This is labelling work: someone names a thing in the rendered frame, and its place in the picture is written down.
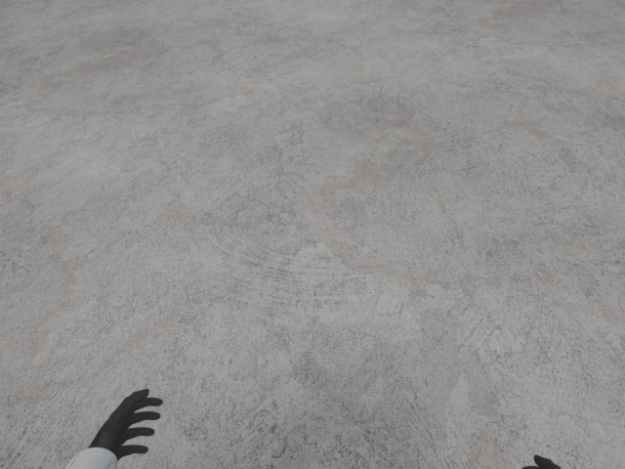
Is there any left robot forearm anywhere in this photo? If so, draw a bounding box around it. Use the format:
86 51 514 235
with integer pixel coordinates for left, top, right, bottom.
64 448 117 469

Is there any left robot hand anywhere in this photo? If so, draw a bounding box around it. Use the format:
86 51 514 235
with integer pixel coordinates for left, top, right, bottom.
88 389 163 461

